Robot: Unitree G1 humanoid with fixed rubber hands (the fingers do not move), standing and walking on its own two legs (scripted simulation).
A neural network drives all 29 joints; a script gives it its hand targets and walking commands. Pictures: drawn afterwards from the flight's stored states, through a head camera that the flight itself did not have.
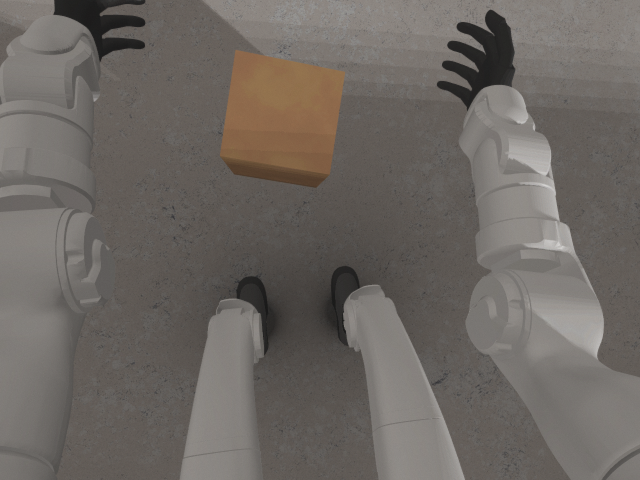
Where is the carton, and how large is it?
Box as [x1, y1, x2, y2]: [220, 50, 344, 187]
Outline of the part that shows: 235,50 220,156 235,174 316,187 329,174 344,72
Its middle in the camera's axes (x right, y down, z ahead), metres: -0.08 -0.24 +0.85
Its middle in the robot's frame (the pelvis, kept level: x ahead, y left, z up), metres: +0.57 -0.01 -0.54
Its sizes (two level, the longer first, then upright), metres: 0.210 0.200 0.250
